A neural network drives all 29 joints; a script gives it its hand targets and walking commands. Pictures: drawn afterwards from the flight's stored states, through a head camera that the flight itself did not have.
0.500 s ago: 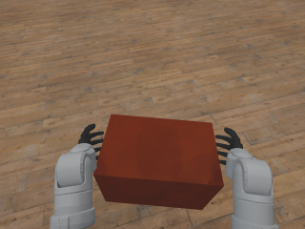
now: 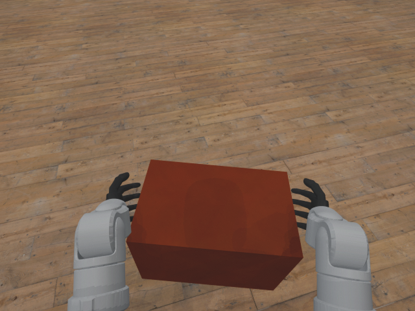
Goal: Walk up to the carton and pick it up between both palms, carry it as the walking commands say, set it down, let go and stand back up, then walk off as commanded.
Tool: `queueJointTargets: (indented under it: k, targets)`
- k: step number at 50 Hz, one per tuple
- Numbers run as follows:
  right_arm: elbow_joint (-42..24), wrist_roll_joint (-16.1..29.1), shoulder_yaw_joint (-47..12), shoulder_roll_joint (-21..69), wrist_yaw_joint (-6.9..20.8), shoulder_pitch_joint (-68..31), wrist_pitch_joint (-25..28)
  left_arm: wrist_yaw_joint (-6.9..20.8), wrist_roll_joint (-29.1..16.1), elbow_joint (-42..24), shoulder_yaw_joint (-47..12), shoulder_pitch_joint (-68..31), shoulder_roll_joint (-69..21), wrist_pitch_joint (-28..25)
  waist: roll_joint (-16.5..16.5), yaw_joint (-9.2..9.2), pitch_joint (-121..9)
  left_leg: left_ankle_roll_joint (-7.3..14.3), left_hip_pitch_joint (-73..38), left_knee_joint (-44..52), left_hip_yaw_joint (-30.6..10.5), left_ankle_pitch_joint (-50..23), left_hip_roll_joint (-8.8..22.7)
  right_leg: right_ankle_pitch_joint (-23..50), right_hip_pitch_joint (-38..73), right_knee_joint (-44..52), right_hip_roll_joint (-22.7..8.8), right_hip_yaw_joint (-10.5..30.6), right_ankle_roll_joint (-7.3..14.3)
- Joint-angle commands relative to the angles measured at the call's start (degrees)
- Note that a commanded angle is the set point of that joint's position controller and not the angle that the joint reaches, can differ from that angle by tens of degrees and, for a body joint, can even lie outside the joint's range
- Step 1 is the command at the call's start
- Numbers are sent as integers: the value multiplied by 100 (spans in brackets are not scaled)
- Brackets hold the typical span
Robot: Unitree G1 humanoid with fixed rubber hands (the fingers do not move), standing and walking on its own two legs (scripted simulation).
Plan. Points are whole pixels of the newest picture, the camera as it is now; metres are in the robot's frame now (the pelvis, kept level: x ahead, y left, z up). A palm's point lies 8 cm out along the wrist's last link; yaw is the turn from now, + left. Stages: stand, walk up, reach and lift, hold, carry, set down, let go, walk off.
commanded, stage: carry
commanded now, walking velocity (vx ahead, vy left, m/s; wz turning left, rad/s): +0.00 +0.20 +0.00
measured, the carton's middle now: (213, 226) +0.31 +0.00 -0.02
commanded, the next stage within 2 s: hold in 1.72 s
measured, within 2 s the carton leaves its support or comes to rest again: neither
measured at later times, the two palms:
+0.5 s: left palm (91, 227) +0.27 +0.21 +0.08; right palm (302, 223) +0.26 -0.15 +0.08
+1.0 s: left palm (91, 227) +0.26 +0.21 +0.08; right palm (304, 225) +0.25 -0.15 +0.08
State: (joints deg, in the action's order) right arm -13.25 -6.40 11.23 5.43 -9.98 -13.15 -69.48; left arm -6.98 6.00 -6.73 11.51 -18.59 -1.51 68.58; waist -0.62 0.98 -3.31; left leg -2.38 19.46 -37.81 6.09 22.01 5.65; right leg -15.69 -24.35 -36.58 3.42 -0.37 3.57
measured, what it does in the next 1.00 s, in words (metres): stands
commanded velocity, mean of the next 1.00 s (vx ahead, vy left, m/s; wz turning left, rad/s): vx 0.00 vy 0.01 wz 0.00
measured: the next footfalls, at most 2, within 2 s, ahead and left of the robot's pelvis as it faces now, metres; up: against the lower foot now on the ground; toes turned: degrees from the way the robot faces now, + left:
none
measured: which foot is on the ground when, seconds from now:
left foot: down 0.00-1.00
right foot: down 0.00-1.00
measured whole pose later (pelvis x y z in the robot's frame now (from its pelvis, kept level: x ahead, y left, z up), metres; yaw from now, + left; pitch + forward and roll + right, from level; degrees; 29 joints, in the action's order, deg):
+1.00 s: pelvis -0.02 +0.02 +0.00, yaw +1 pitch +2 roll +0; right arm -12.8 -6.4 11.1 5.4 -9.3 -12.4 -68.6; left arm -6.9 6.0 -6.7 11.5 -18.1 -1.5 67.9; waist 0.9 -0.1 -3.5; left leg -0.2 19.9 -37.5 5.9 19.4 3.0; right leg -14.2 -24.3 -36.6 0.8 -0.4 1.7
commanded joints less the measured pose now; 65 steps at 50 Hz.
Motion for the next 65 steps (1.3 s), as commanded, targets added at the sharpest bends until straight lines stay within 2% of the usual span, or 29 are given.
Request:
queueJointTargets:
  k: [1, 3, 5, 6, 7, 9, 11, 14, 17, 21, 25, 26, 27, 28, 33, 34, 36, 40, 41, 44, 46, 49, 52, 55, 57, 59, 61, 63, 65]
  targets:
    - [-391, 2862, -4449, 5434, 2415, -3494, 33, 2046, -2332, -652, -3887, -2332, -5909, -48, 439, -174, -2020, 159, -498, 781, -375, -147, -91, 1029, 811, 1177, -1769, 1146, 51]
    - [-416, 2829, -4392, 5422, 2433, -3405, 73, 2036, -2376, -772, -3938, -2427, -5940, -74, 97, -166, -2184, 243, -499, 741, -699, -1396, 283, 1458, 882, 570, -1557, 691, -1]
    - [-636, 2875, -4376, 5328, 2453, -3544, 100, 2010, -2488, -1028, -4115, -2571, -6042, -109, -282, -164, -2406, 336, -854, 790, -750, -2135, 378, 1617, 624, 224, -1368, 463, -68]
    - [-583, 2811, -4337, 5372, 2436, -3504, 74, 2015, -2444, -934, -4025, -2513, -6008, -72, -168, -156, -2263, 400, -990, 826, -833, -2688, 562, 1609, 549, 131, -1231, 259, -113]
    - [-629, 2828, -4371, 5332, 2457, -3434, 104, 2000, -2495, -1090, -4157, -2575, -6010, -92, -347, -171, -2301, 459, -1023, 786, -790, -3197, 554, 1594, 548, 48, -1147, 236, -140]
    - [-531, 2711, -4240, 5287, 2393, -3366, 79, 2018, -2503, -902, -4137, -2450, -6002, -44, -126, -134, -2438, 498, -1187, 730, -727, -3161, 552, 1384, 540, 186, -1028, 113, -180]
    - [-387, 2627, -4175, 5329, 2376, -3063, 74, 2051, -2569, -1082, -4177, -2526, -5969, -80, 64, -127, -2327, 387, -887, 741, -568, -2050, 408, 1572, 729, 473, -1178, 323, -145]
    - [-556, 2621, -4202, 5279, 2356, -3323, 121, 2095, -2722, -1041, -4298, -2779, -6078, -52, -251, -126, -2164, 461, -830, 956, -760, -2040, 456, 1428, 615, 433, -1100, 271, -115]
    - [-232, 2565, -4130, 5304, 2350, -3071, 73, 2088, -2676, -971, -4175, -2728, -5972, -63, 41, -120, -2305, 491, -716, 841, -719, -1799, 426, 1436, 819, 537, -1082, 253, -113]
    - [-394, 2605, -4210, 5207, 2406, -3143, 86, 2088, -2563, -811, -4133, -2516, -5974, -69, 92, -127, -2055, 448, -423, 1050, -722, -1008, 340, 1070, 776, 771, -1129, 405, -32]
    - [-406, 2673, -4228, 5229, 2389, -3180, 99, 2049, -2470, -820, -4018, -2376, -5881, -115, 174, -108, -2325, 408, -614, 914, -678, -1248, 304, 1430, 937, 748, -1156, 431, 63]
    - [-528, 2726, -4289, 5265, 2416, -3330, 132, 2047, -2507, -1001, -4069, -2581, -5875, -128, -14, -120, -2317, 437, -619, 957, -700, -1583, 332, 1426, 894, 633, -1090, 308, -4]
    - [-492, 2738, -4230, 5220, 2426, -3388, 142, 2018, -2484, -878, -4069, -2562, -5968, -134, 79, -138, -2211, 431, -545, 966, -725, -1558, 324, 1455, 886, 671, -1059, 358, -5]
    - [-348, 2659, -4161, 5222, 2432, -3143, 105, 2018, -2446, -932, -4040, -2517, -5885, -115, -190, -131, -2324, 426, -543, 952, -741, -1615, 335, 1375, 946, 617, -1089, 354, 19]
    - [-414, 2717, -4275, 5271, 2434, -3343, 135, 2027, -2358, -748, -3922, -2402, -5849, -130, 216, -99, -2124, 389, -502, 981, -659, -1032, 283, 1166, 850, 880, -1104, 407, 51]
    - [-338, 2660, -4219, 5175, 2452, -3158, 132, 2021, -2392, -798, -3976, -2489, -5853, -139, -11, -109, -2090, 413, -422, 1061, -706, -1009, 324, 1116, 923, 803, -1044, 374, 97]
    - [-414, 2719, -4244, 5223, 2425, -3297, 180, 2016, -2353, -709, -3914, -2352, -5847, -159, 73, -107, -2276, 408, -482, 841, -585, -1100, 226, 1739, 1033, 837, -1153, 494, 141]
    - [-381, 2648, -4153, 5197, 2389, -3253, 186, 2018, -2415, -713, -3941, -2441, -5894, -176, 112, -91, -2362, 382, -583, 786, -627, -1515, 280, 1941, 1055, 586, -1053, 379, 102]
    - [-268, 2638, -4190, 5230, 2389, -3157, 189, 2024, -2341, -709, -3863, -2371, -5796, -172, 213, -112, -2312, 394, -467, 812, -679, -1247, 263, 1788, 1129, 679, -1083, 408, 117]
    - [-561, 2751, -4249, 5220, 2377, -3524, 237, 2019, -2382, -730, -3931, -2466, -5841, -193, -136, -113, -2381, 400, -573, 837, -668, -1606, 281, 1885, 1028, 541, -1072, 415, 150]
    - [-406, 2597, -4143, 5122, 2381, -3168, 230, 2018, -2404, -727, -3965, -2428, -5881, -175, -195, -112, -2374, 440, -718, 790, -675, -1686, 297, 1688, 873, 593, -1038, 417, 152]
    - [-534, 2656, -4268, 5188, 2353, -3368, 280, 2057, -2379, -723, -3894, -2366, -5818, -213, 336, -90, -2313, 395, -540, 692, -652, -1035, 226, 1853, 1048, 814, -1137, 532, 216]
    - [-423, 2634, -4218, 5182, 2338, -3244, 227, 2030, -2377, -713, -3880, -2422, -5833, -207, 135, -105, -2323, 382, -408, 679, -605, -1213, 210, 2041, 1096, 702, -1163, 513, 212]
    - [-253, 2580, -4183, 5211, 2321, -3041, 228, 2030, -2322, -676, -3826, -2288, -5751, -216, 501, -104, -2260, 392, -355, 680, -645, -935, 173, 1826, 1177, 830, -1114, 539, 197]
    - [-380, 2591, -4200, 5129, 2348, -3221, 249, 2015, -2260, -595, -3799, -2263, -5788, -211, 86, -105, -2342, 389, -487, 719, -624, -1157, 203, 2000, 1141, 749, -1162, 542, 238]
    - [-544, 2660, -4238, 5151, 2320, -3327, 278, 2019, -2379, -747, -3902, -2326, -5819, -238, 219, -106, -2396, 421, -491, 738, -649, -1129, 186, 2011, 1116, 731, -1141, 539, 204]
    - [-488, 2637, -4270, 5151, 2309, -3253, 291, 2033, -2352, -863, -3876, -2368, -5698, -247, 88, -110, -2338, 374, -415, 727, -601, -1016, 215, 2092, 1202, 787, -1154, 551, 189]
    - [-538, 2689, -4307, 5219, 2285, -3386, 273, 2048, -2325, -674, -3821, -2186, -5745, -229, 624, -88, -2255, 323, -411, 589, -552, -737, 116, 2024, 1116, 976, -1208, 665, 182]
    - [-339, 2611, -4245, 5171, 2312, -3149, 255, 2052, -2401, -762, -3926, -2434, -5783, -230, 166, -111, -2272, 344, -420, 742, -604, -992, 174, 2146, 1139, 829, -1178, 529, 167]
